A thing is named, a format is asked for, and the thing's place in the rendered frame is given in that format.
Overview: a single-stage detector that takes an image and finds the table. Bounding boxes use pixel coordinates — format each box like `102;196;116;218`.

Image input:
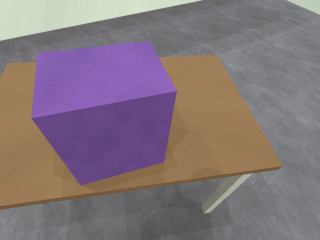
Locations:
0;55;283;214

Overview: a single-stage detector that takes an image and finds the carton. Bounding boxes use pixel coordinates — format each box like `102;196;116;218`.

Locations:
31;41;177;186

